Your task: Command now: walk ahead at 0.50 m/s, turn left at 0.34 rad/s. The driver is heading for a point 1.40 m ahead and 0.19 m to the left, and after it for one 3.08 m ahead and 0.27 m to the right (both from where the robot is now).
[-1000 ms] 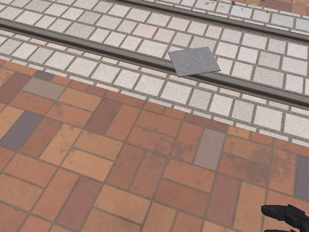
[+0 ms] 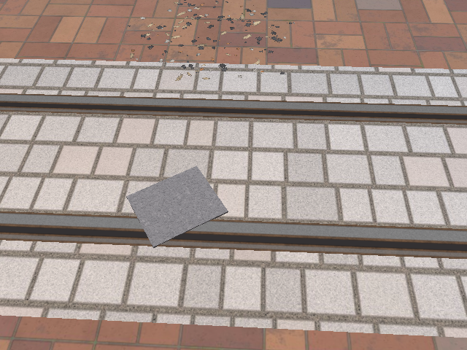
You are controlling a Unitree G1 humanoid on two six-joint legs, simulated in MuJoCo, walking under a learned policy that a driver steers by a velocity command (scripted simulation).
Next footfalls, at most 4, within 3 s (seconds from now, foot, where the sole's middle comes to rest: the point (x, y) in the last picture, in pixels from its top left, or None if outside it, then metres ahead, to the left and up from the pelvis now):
0.04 left None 0.20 0.10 -0.76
0.52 right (279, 342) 0.50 -0.06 -0.76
1.02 left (173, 273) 0.69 0.27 -0.76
1.54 right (236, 187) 1.03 0.09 -0.76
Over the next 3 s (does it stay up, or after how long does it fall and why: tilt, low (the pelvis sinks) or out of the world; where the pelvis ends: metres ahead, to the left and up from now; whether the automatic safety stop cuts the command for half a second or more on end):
stays up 1.04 0.21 0.01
